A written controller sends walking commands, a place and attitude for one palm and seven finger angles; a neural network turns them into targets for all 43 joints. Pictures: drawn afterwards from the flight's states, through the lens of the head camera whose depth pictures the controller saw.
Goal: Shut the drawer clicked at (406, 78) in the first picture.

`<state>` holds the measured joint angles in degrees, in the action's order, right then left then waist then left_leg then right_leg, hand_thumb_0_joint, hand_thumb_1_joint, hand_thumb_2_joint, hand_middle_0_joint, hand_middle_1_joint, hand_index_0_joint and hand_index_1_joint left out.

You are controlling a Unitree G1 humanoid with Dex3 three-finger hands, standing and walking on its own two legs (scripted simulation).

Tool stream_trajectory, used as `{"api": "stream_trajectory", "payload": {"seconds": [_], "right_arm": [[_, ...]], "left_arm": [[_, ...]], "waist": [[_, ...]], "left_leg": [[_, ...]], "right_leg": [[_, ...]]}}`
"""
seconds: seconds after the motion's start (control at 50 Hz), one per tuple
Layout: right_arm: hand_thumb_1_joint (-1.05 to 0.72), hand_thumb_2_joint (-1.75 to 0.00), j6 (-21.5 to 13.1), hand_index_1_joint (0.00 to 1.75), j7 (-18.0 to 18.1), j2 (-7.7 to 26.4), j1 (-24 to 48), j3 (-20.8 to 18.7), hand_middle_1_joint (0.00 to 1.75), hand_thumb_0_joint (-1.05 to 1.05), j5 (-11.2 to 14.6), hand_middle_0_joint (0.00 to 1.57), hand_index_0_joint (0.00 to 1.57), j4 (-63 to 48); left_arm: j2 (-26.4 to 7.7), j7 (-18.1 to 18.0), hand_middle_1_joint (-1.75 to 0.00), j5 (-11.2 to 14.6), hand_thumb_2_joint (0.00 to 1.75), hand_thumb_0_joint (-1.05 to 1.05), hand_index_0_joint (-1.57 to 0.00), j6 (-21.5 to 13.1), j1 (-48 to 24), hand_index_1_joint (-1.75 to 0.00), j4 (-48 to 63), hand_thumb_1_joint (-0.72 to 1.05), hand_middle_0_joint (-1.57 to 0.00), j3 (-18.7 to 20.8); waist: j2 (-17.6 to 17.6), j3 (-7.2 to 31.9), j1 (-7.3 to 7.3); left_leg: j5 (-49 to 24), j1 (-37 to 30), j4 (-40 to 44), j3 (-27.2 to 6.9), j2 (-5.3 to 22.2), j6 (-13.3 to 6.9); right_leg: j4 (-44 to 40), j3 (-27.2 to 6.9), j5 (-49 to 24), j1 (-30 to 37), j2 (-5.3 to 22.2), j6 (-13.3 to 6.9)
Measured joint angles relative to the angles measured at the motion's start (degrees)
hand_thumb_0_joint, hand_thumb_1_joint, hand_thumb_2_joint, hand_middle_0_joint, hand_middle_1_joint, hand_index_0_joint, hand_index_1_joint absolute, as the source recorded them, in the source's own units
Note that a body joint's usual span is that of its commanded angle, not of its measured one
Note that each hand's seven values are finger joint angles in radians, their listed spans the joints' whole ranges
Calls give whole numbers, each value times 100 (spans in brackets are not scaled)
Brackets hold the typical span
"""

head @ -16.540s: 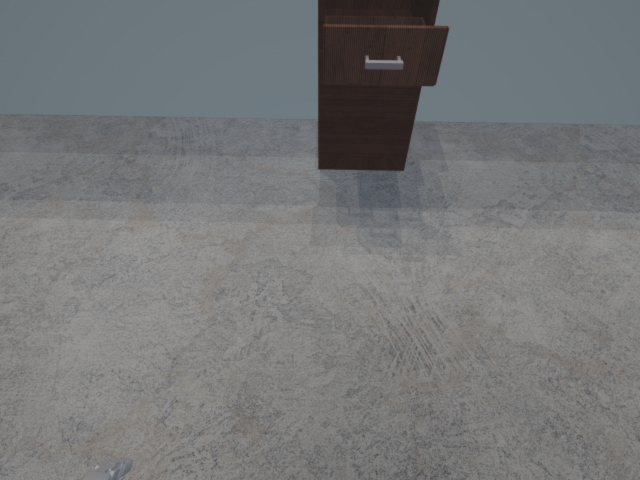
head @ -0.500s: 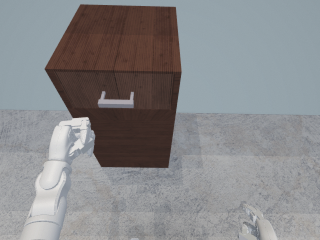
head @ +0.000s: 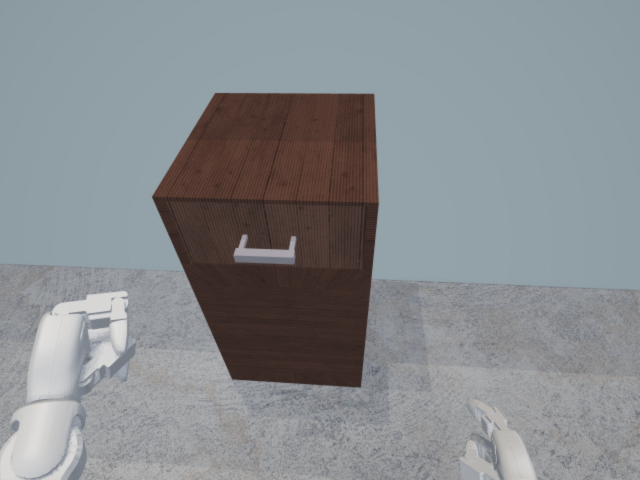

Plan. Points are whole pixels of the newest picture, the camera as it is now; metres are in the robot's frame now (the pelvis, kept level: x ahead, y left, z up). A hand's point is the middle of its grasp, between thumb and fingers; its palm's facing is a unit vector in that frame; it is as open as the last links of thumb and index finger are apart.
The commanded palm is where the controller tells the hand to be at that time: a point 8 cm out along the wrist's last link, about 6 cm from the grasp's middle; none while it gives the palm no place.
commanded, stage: draw the hand back to the body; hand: left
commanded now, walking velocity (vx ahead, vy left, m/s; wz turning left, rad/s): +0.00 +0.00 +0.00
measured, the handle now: (266, 248) +0.55 +0.17 -0.08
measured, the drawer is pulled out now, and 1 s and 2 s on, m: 0.00 0.00 0.00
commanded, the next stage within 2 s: step back with the hand held close in 0.34 s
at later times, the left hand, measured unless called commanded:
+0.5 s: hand (80, 373) +0.17 +0.24 +0.16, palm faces +0.39 -0.84 -0.39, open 3.3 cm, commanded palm +0.12 +0.28 +0.17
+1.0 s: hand (39, 399) +0.14 +0.26 +0.15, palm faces +0.31 -0.80 -0.51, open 3.2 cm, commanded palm +0.08 +0.30 +0.17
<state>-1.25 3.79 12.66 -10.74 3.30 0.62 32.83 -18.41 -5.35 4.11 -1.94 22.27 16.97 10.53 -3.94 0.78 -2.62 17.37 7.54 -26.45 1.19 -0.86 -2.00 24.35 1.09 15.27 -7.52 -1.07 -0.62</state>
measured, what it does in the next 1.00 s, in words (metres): shifts its weight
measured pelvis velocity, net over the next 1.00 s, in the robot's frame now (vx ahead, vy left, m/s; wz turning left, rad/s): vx -0.06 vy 0.03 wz -0.03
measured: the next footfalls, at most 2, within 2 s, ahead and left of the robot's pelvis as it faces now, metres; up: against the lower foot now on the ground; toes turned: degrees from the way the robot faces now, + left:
right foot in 1.88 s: -0.22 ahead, -0.11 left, +0.00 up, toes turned +2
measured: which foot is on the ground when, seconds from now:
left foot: down 0.00-1.00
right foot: down 0.00-1.00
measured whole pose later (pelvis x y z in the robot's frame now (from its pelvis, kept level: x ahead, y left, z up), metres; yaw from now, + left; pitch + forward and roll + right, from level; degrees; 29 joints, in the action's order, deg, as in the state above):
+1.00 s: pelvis -0.06 +0.03 +0.00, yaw -2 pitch +1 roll -1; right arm -1.7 4.0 12.6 -10.6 -1.0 0.2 31.5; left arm -22.9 -7.1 1.5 -13.0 35.5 31.1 21.6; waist -0.8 -2.1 -0.3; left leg 13.4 16.7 -28.9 4.1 -2.3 -4.4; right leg 27.7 -1.5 10.8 -17.7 0.5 1.6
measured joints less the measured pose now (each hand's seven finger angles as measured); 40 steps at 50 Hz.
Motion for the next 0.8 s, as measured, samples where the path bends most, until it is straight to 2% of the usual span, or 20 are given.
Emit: {"api": "stream_trajectory", "payload": {"seconds": [0.24, 0.38, 0.48, 0.6, 0.72, 0.8], "right_arm": [[-91, -90, -334, 30, -15, 90, -133, -206, 30, 2, -14, 20, 20, 204], [-91, -90, -407, 30, 47, 66, -93, -217, 30, 2, -25, 20, 20, 250], [-91, -90, -528, 30, 54, 14, -127, -188, 30, 2, -43, 20, 20, 263], [-90, -90, -305, 30, -48, 33, -4, -220, 30, 2, -98, 20, 20, 158], [-90, -90, -50, 30, -34, 119, 22, -397, 30, 2, -74, 20, 20, 35], [-91, -90, 64, 30, 1, 108, -7, -470, 30, 2, -45, 20, 20, -19]], "left_arm": [[-183, -55, -160, 8, 90, 1, -141, -354, 960, -160, 1098, 89, -140, 660], [2, -77, -160, -33, 90, 1, -141, -387, 790, -160, 829, 89, -140, 535], [-23, -89, -160, -56, 90, 1, -141, -399, 806, -160, 890, 89, -140, 481], [-131, -93, -160, -132, 90, 1, -141, -875, 893, -160, 880, 89, -140, 939], [-230, -79, -160, -190, 90, 1, -141, -967, 1132, -160, 998, 89, -140, 855], [-405, -82, -160, -190, 90, 1, -141, -998, 1306, -160, 1171, 89, -140, 910]], "waist": [[-53, 0, -100], [-32, -109, -114], [7, -124, -87], [7, -89, 102], [97, -187, 281], [184, -230, 322]], "left_leg": [[-28, -157, 20, 6, 48, 21], [-77, -137, -10, -3, 53, 19], [-89, -165, 6, 26, 58, 22], [-155, 132, 31, 121, 104, -12], [-334, 351, 194, 240, -29, -110], [-369, 515, 133, 266, -81, -157]], "right_leg": [[-97, -5, -76, 186, -48, -21], [-85, 7, -129, 177, -51, -26], [-90, -21, -148, 190, -56, -29], [-282, -117, -348, -67, -100, 11], [-210, -231, -428, -414, 31, 118], [-93, -253, -435, -603, 84, 165]]}}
